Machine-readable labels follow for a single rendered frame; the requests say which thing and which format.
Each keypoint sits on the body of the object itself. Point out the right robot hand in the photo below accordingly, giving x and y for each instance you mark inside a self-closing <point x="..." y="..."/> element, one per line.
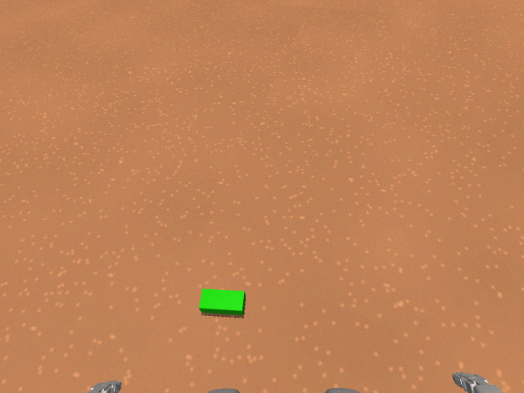
<point x="474" y="383"/>

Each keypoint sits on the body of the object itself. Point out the carton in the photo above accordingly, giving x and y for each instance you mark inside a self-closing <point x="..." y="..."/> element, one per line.
<point x="222" y="301"/>

